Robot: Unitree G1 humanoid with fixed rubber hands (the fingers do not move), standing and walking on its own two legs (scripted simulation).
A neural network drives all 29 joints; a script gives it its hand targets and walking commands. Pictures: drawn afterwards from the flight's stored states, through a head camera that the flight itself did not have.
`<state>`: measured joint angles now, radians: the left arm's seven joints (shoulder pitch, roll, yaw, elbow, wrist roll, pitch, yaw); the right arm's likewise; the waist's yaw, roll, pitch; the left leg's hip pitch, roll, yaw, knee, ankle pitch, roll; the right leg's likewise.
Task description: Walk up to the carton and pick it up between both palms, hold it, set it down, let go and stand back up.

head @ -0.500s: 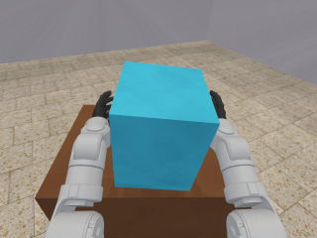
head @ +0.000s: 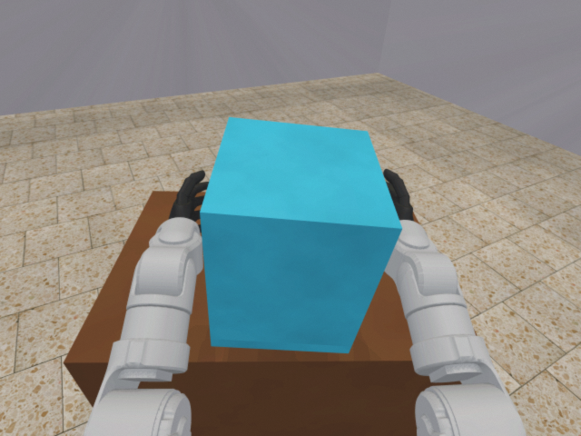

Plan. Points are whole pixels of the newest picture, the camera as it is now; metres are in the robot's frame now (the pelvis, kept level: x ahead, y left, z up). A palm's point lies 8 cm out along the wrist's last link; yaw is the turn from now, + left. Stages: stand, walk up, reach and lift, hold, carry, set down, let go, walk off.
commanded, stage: hold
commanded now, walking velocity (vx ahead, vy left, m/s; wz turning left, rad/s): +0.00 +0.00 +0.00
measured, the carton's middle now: (290, 237) +0.37 +0.02 +0.15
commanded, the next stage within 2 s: none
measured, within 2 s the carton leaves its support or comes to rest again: neither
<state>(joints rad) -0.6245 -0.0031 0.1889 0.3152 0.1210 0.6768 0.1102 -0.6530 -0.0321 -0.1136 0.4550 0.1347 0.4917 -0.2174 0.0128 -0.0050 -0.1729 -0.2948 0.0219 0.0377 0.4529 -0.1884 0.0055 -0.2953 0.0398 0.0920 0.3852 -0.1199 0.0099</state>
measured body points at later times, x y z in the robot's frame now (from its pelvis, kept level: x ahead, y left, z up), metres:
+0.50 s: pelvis +0.00 +0.00 +0.00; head -0.05 +0.01 +0.45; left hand +0.37 +0.17 +0.19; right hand +0.39 -0.13 +0.19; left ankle +0.03 +0.11 -0.74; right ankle +0.05 -0.13 -0.74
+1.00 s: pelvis +0.00 +0.00 +0.00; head -0.05 +0.01 +0.45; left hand +0.37 +0.17 +0.18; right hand +0.39 -0.13 +0.19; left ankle +0.03 +0.11 -0.74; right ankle +0.05 -0.13 -0.74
